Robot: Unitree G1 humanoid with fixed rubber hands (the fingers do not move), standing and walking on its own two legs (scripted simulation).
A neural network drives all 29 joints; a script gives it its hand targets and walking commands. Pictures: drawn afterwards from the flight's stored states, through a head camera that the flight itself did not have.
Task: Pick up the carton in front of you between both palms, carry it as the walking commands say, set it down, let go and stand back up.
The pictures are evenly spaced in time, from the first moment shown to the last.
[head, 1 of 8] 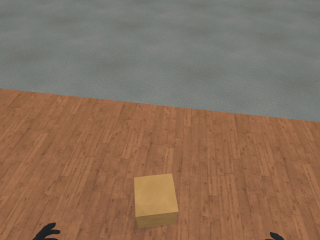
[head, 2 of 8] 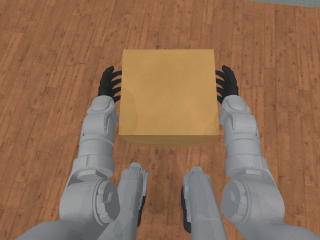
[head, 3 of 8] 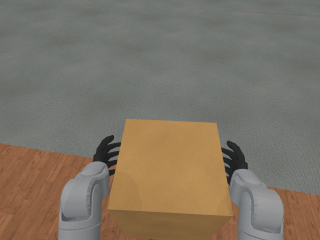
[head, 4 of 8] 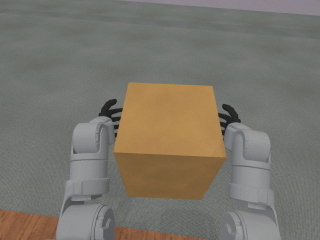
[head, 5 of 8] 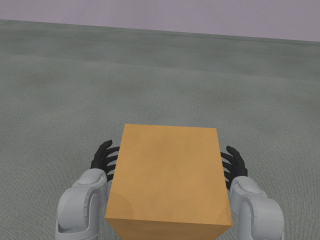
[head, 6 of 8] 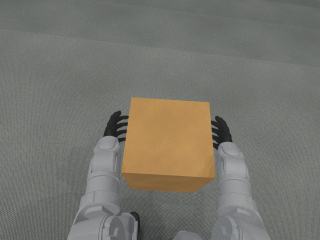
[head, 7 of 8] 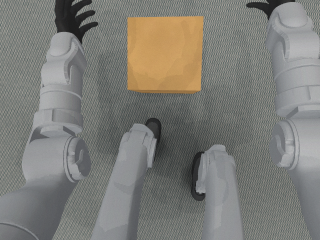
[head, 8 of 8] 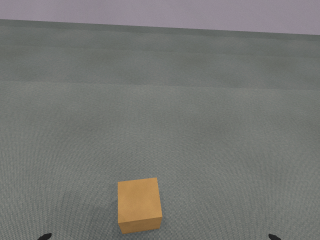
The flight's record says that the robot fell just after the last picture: no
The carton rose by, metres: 0.70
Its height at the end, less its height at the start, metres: -0.06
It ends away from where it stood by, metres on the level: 2.96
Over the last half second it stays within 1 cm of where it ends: yes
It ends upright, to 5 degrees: yes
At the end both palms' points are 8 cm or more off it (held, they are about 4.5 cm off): yes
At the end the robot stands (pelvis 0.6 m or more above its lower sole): yes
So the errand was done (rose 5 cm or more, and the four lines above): yes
